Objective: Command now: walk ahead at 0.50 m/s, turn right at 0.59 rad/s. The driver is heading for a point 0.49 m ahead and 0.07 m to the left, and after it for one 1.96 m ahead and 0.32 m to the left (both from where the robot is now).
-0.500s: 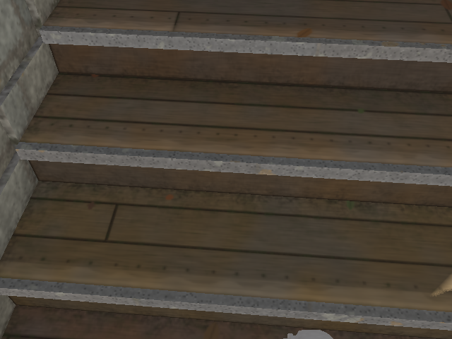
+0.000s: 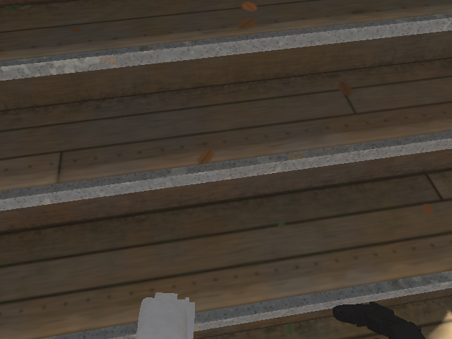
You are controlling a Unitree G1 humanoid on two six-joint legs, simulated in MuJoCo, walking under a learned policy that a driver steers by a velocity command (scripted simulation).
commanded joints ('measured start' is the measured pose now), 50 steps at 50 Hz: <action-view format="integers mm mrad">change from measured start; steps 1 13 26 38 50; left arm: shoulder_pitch -28 -227 -806 -213 -136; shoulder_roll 126 97 -12 162 -75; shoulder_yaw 11 58 -74 36 -52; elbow -80 -179 -486 -101 97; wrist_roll -22 -100 -81 -105 36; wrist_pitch -30 1 59 4 -18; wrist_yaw -23 -31 67 69 59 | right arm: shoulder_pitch -217 438 699 446 -116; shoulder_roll -74 -153 14 19 17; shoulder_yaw -4 -84 -33 -115 -8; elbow -117 224 532 456 133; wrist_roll -8 -38 -130 -25 30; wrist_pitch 29 25 -46 -50 30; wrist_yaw -8 8 25 78 38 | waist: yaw -2 -155 -113 82 -60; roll -30 82 91 -113 46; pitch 44 19 28 -85 18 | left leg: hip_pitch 187 1250 1401 445 -47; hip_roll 37 271 170 -40 86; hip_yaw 191 -689 -137 -140 5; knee -246 -1625 -1807 -37 -65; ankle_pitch -86 -534 -79 95 -161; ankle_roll -71 228 61 -4 220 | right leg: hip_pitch -212 -928 -1291 20 146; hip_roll -166 -17 -250 -474 -397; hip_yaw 273 218 -94 532 -222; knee -353 1486 1145 -160 -424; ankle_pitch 50 360 126 -186 151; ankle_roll -88 -84 -90 -188 -48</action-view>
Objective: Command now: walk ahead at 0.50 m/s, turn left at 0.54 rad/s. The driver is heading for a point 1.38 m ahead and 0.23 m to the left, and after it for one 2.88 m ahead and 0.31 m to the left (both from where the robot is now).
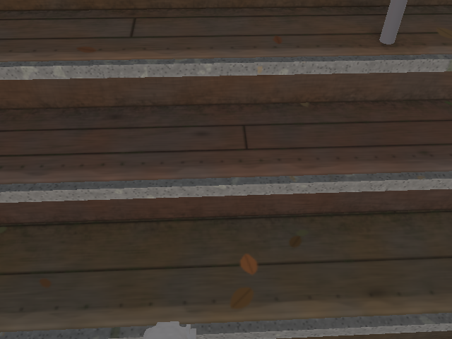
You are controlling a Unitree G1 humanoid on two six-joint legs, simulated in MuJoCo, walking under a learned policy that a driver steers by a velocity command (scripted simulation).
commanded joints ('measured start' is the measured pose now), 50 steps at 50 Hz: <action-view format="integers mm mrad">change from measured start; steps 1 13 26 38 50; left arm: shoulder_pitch -68 -128 -653 -165 69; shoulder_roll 17 127 75 169 29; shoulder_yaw -22 59 -22 50 6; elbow -63 -222 -519 -277 -90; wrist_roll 40 -86 -69 -66 2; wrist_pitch -33 -31 8 -6 -15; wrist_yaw -17 -112 16 -10 -23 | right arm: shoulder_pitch -179 540 496 261 14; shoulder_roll -10 -326 -26 -19 -30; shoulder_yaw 38 -132 -5 -54 -12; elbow -155 83 230 114 33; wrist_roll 15 -32 -109 -7 -28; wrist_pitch -1 9 -84 -84 -34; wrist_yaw -24 -66 -33 -19 -24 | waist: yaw -30 -195 -52 65 75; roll -31 57 -33 -145 -122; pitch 59 -104 49 89 124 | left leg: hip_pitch -73 1346 944 194 -246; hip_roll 75 120 25 -133 -84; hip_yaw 26 -768 -297 -239 -97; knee -284 -1713 -1788 -300 -56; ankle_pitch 72 -219 -98 309 178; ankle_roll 72 26 -40 -80 -71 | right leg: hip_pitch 34 -747 -1099 -137 123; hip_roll -221 38 -84 -243 -203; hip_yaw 127 483 338 992 491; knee -332 1216 1331 -11 -176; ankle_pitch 134 357 120 -396 162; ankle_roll -156 -47 -110 -274 -279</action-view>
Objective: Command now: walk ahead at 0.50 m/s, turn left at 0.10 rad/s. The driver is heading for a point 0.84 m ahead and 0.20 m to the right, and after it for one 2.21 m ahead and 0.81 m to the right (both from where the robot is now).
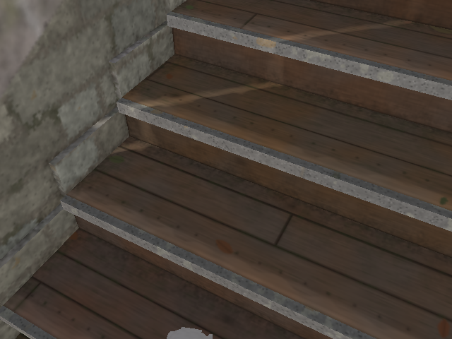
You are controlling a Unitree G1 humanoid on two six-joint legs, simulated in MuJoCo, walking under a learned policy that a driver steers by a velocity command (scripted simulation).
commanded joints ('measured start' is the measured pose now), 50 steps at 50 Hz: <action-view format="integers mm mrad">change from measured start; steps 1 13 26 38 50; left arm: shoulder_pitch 95 138 -148 -586 -140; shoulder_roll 25 215 -14 37 395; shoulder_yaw -9 33 54 15 132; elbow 25 22 -106 -343 -308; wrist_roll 34 -147 -103 -75 -28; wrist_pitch -18 -63 1 71 6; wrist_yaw -5 99 -60 0 65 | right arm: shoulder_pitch -87 -93 -20 288 27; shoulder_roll -2 49 129 42 -71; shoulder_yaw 17 34 29 25 -61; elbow -82 -274 -6 121 -178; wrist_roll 10 92 -39 -97 40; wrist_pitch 3 52 -33 -47 -47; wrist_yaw -24 -77 -54 -44 -27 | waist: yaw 5 -156 31 -84 101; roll -49 -127 -26 23 -231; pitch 142 165 95 24 -213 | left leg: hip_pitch -443 662 608 1281 466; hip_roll -9 -44 256 310 1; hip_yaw -54 472 203 376 -43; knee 241 -585 -1536 -1590 -347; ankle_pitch -110 -488 -280 270 -291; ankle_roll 35 6 -13 35 -168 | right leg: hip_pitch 312 165 -596 -1145 65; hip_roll -303 -305 -153 -202 -279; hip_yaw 355 28 275 201 990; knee -237 -304 1426 1286 -93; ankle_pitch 170 1624 309 254 -52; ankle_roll -208 -85 -154 -57 -201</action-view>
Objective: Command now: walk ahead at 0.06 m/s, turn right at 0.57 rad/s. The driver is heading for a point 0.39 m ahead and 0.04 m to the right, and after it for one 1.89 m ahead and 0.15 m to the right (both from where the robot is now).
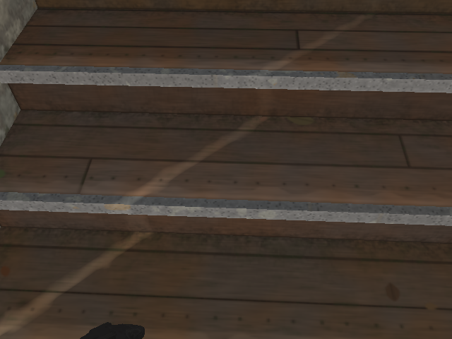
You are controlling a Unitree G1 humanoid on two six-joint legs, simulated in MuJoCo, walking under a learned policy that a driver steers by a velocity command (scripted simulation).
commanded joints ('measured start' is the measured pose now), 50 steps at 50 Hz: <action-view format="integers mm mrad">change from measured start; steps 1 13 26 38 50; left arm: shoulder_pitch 290 126 82 63 100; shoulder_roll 294 169 205 91 123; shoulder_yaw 109 73 96 56 101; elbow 38 -60 -154 -74 -109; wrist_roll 8 -39 -33 -22 -11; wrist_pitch -22 -73 -56 -34 -43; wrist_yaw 40 13 7 -73 -10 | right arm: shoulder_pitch -90 -203 -148 -136 -61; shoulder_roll -55 -148 -213 -130 -89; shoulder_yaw -29 -27 -79 5 -25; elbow -124 -172 -330 -256 -244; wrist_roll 19 -12 -27 50 2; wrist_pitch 3 33 -30 16 -7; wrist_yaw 1 -77 -56 27 -24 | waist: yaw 138 49 -34 25 -12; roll -167 -79 37 71 106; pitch -206 -115 -76 89 55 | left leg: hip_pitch -545 -570 191 -164 96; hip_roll -134 -90 277 63 133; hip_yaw -365 -232 -739 -273 -319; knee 715 484 -505 -518 -531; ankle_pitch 58 -88 172 -362 -301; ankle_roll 7 -139 409 98 240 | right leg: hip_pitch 572 450 -30 545 465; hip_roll -205 -118 72 -57 -21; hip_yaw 856 530 281 48 19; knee -834 -916 135 -627 -653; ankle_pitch -71 75 -56 233 139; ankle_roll -170 -168 161 199 -40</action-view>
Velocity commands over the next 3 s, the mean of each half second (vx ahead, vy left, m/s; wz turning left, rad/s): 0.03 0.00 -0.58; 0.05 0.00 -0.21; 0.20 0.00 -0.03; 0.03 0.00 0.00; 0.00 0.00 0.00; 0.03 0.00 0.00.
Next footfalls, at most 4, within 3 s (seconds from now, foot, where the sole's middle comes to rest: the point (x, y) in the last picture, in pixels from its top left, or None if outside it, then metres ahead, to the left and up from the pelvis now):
0.44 left None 0.15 0.14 -0.65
0.80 right None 0.13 -0.10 -0.65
1.54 left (219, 302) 0.50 0.05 -0.49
2.18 right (286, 324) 0.44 -0.11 -0.49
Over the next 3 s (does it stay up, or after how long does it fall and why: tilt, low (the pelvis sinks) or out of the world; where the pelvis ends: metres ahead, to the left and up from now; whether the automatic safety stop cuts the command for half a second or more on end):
stays up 0.47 0.01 0.28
